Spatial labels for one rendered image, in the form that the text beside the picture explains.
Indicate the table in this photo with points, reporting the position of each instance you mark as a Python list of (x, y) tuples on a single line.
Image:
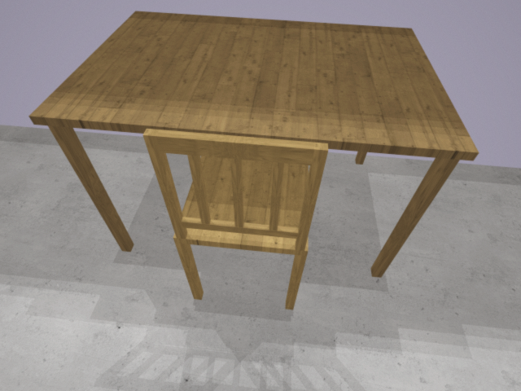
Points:
[(356, 87)]

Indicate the chair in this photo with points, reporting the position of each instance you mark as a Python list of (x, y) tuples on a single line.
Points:
[(247, 193)]

